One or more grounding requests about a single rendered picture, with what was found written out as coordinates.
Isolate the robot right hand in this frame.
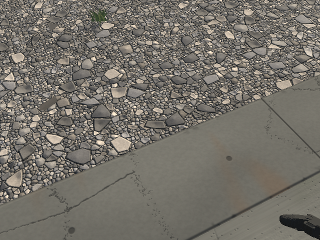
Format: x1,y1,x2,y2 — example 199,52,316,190
279,214,320,240

